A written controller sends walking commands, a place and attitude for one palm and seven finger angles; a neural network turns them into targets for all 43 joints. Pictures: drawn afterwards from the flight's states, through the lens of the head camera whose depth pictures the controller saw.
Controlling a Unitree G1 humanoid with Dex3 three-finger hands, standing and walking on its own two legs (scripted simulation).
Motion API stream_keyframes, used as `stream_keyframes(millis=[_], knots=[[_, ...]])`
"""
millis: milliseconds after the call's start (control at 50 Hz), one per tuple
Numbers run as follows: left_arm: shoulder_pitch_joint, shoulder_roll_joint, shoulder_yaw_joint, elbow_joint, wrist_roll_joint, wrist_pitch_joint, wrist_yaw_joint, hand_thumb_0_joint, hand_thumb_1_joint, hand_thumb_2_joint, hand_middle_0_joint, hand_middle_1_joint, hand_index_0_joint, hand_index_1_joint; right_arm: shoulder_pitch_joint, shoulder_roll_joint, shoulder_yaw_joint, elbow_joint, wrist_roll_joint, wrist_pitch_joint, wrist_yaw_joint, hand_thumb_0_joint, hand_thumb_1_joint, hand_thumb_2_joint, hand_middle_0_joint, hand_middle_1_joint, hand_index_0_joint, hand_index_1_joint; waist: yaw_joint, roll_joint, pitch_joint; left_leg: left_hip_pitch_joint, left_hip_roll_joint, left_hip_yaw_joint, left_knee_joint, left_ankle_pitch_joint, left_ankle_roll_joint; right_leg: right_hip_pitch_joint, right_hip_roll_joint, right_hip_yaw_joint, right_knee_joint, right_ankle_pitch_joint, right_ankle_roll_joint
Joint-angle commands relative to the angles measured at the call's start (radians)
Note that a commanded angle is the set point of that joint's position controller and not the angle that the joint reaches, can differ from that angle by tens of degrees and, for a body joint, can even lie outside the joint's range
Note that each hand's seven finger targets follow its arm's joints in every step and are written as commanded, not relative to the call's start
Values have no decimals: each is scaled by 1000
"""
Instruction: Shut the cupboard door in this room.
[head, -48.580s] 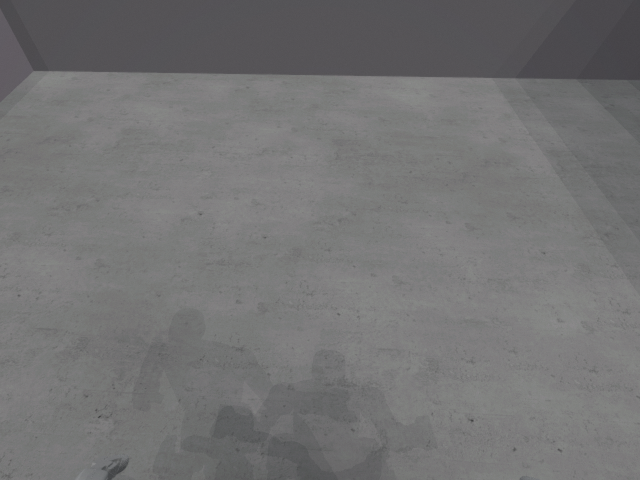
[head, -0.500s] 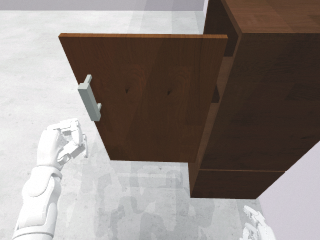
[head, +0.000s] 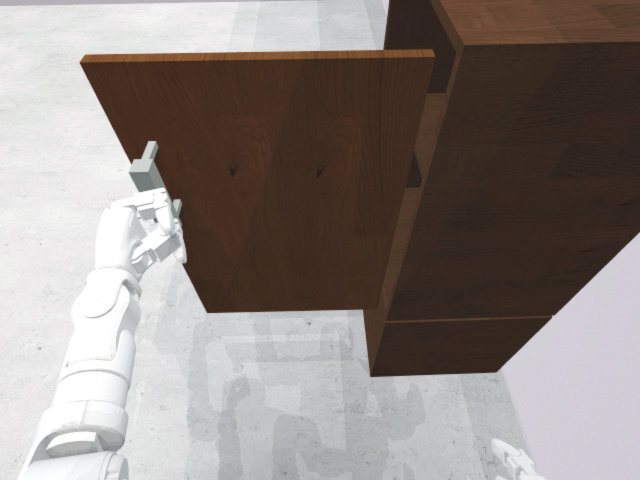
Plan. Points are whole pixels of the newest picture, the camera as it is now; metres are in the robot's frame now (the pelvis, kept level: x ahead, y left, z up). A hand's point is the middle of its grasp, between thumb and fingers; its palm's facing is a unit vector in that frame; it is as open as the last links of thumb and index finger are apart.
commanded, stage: bring the fist close to the handle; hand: left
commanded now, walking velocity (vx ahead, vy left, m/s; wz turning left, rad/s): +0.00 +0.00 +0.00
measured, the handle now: (161, 190) +0.47 +0.24 +0.09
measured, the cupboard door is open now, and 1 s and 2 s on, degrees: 89 80 67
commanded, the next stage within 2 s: push the door shut along its arc in 0.28 s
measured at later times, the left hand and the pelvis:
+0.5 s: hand (175, 234) +0.39 +0.20 +0.09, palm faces +0.04 -1.00 -0.02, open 3.1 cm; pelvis +0.00 +0.00 +0.00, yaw +0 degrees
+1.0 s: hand (195, 195) +0.45 +0.19 +0.10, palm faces -0.10 -0.99 -0.01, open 3.1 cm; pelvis +0.00 +0.01 -0.01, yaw +1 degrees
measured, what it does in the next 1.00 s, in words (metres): stands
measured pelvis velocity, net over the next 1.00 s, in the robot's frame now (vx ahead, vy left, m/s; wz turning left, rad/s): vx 0.00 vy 0.01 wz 0.01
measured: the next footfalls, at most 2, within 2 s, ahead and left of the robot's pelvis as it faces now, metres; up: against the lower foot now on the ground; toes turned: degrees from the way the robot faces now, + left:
none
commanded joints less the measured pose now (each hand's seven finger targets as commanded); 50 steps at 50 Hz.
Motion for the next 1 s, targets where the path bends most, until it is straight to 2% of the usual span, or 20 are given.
stream_keyframes(millis=[0,20,80,100,120,180,260,300,340,400,460,500,580,600,700,720,820,880,920,980], knots=[[-216,169,40,-272,-22,-146,-6,0,900,900,-1300,-1500,-1300,-1500,-9,-132,-61,-137,-2,-45,11,0,-900,-900,200,300,200,300,33,-22,-379,194,-6,-56,-51,366,6,173,5,36,-50,419,13],[-171,179,61,-231,-23,-136,-6,0,900,900,-1300,-1500,-1300,-1500,-13,-137,-63,-135,3,-39,11,0,-900,-900,200,300,200,300,36,-42,-322,158,-7,-49,-59,329,7,156,5,39,-59,407,17],[-240,157,32,-161,-21,-94,-8,0,900,900,-1300,-1500,-1300,-1500,-19,-143,-58,-128,10,-21,7,0,-900,-900,200,300,200,300,2,-66,-188,97,-14,-45,-86,179,9,86,0,42,-102,277,24],[-256,206,68,-147,-20,-84,-4,0,900,900,-1300,-1500,-1300,-1500,-17,-149,-61,-126,10,-15,0,0,-900,-900,200,300,200,300,3,-100,-182,83,-14,-42,-88,146,14,99,-5,54,-118,234,29],[-280,211,67,-152,-19,-78,-4,0,900,900,-1300,-1500,-1300,-1500,-30,-147,-58,-131,13,-11,-3,0,-900,-900,200,300,200,300,5,-67,-180,83,-17,-40,-96,120,14,94,-9,64,-128,201,28],[-435,236,67,-256,-10,-116,4,0,900,900,-1300,-1500,-1300,-1500,-38,-136,-55,-130,7,-14,-14,0,-900,-900,200,300,200,300,-3,34,-280,150,-18,-48,-89,136,14,105,-3,67,-114,204,17],[-486,197,27,-272,-15,-181,2,0,900,900,-1300,-1500,-1300,-1500,-27,-129,-55,-109,1,-30,-17,0,-900,-900,200,300,200,300,-18,57,-358,209,-10,-62,-69,183,12,99,8,55,-86,246,13],[-399,215,46,-173,-19,-172,-10,0,900,900,-1300,-1500,-1300,-1500,-10,-141,-57,-101,2,-27,-16,0,-900,-900,200,300,200,300,-11,-8,-341,172,-8,-65,-67,187,12,118,8,50,-83,257,15],[-346,192,40,-88,-24,-138,-28,0,900,900,-1300,-1500,-1300,-1500,-15,-142,-56,-102,8,-21,-12,0,-900,-900,200,300,200,300,-3,-33,-298,132,-15,-55,-71,174,11,111,1,53,-90,270,19],[-281,220,63,-24,-22,-81,-53,0,900,900,-1300,-1500,-1300,-1500,-7,-153,-56,-119,13,-4,-7,0,-900,-900,200,300,200,300,16,-36,-273,104,-17,-50,-81,189,10,132,-6,50,-93,290,18],[-436,223,42,-60,-14,-75,-62,0,900,900,-1300,-1500,-1300,-1500,-8,-149,-53,-129,14,5,-11,0,-900,-900,200,300,200,300,-13,-29,-259,116,-17,-55,-73,192,13,95,-3,52,-91,296,19],[-538,243,42,-110,-18,-111,-56,0,900,900,-1300,-1500,-1300,-1500,-2,-148,-54,-128,10,5,-16,0,-900,-900,200,300,200,300,-31,-40,-280,141,-12,-59,-62,205,18,93,0,54,-87,300,20],[-673,261,38,-92,-13,-182,-67,0,900,900,-1300,-1500,-1300,-1500,8,-145,-50,-98,5,-3,-20,0,-900,-900,200,300,200,300,-48,29,-335,180,-11,-72,-45,204,10,58,8,55,-63,284,12],[-667,284,50,-59,-9,-188,-70,0,900,900,-1300,-1500,-1300,-1500,23,-151,-53,-89,2,-1,-22,0,-900,-900,200,300,200,300,-49,4,-345,174,-10,-73,-39,203,13,64,7,56,-63,279,14],[-736,275,14,97,1,-165,-122,0,900,900,-1300,-1500,-1300,-1500,46,-163,-54,-73,7,9,-21,0,-900,-900,200,300,200,300,-66,26,-355,157,-13,-82,-32,189,11,25,6,50,-55,259,11],[-764,273,7,114,-1,-162,-132,0,900,900,-1300,-1500,-1300,-1500,46,-164,-51,-69,8,10,-21,0,-900,-900,200,300,200,300,-69,65,-353,163,-12,-85,-32,193,8,7,5,48,-53,260,9],[-794,285,21,205,-17,-165,-169,0,900,900,-1300,-1500,-1300,-1500,84,-178,-56,-58,4,16,-18,0,-900,-900,200,300,200,300,-76,-8,-383,138,-10,-94,-13,224,9,6,12,42,-37,286,11],[-845,281,11,250,-11,-170,-183,0,900,900,-1300,-1500,-1300,-1500,101,-182,-58,-52,3,22,-14,0,-900,-900,200,300,200,300,-92,8,-363,126,-9,-96,-5,209,7,-41,14,41,-31,265,10],[-863,325,41,257,-4,-180,-183,0,900,900,-1300,-1500,-1300,-1500,116,-190,-61,-48,0,26,-11,0,-900,-900,200,300,200,300,-89,14,-387,124,-8,-99,4,223,9,-38,15,43,-22,271,9],[-887,322,32,278,10,-183,-189,0,900,900,-1300,-1500,-1300,-1500,133,-188,-62,-49,-3,35,-6,0,-900,-900,200,300,200,300,-95,51,-407,134,-6,-99,15,252,6,-64,16,42,-10,281,9]])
